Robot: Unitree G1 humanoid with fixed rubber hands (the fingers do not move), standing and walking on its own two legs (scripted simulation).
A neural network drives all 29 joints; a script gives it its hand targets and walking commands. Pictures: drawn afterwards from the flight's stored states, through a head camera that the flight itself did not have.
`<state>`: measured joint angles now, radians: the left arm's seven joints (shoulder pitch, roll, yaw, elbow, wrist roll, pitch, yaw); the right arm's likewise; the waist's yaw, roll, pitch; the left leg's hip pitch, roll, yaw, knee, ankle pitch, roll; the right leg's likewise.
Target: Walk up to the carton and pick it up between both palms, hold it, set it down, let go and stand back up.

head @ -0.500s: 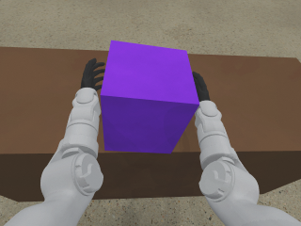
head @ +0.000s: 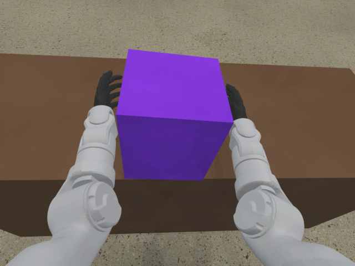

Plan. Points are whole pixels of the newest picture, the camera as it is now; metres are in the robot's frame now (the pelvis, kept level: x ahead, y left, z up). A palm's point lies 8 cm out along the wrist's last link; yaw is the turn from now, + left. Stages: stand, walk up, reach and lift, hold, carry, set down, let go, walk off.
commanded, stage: set down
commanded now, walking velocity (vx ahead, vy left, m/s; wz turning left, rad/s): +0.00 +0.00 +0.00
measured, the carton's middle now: (169, 121) +0.45 +0.03 +0.05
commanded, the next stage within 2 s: none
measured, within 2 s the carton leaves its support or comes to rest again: neither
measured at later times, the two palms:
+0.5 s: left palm (106, 109) +0.46 +0.18 +0.08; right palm (242, 104) +0.47 -0.15 +0.10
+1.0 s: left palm (110, 117) +0.46 +0.17 +0.05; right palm (246, 133) +0.45 -0.18 +0.02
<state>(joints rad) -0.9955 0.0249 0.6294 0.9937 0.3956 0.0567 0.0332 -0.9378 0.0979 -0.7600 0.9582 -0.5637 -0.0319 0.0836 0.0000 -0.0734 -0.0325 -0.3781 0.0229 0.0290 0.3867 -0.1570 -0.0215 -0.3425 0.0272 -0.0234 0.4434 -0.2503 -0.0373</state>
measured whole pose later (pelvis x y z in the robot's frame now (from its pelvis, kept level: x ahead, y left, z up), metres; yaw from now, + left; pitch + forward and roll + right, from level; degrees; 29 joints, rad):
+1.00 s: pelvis +0.02 -0.02 +0.00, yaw +0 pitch +21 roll +1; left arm -0.92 0.17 0.34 1.23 -0.03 -0.16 0.07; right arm -0.82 -0.20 0.07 1.17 0.12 -0.29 -0.09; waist 0.02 0.03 -0.18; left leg -0.58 0.04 0.03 0.33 -0.12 -0.03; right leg -0.58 0.05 -0.03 0.46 -0.23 -0.03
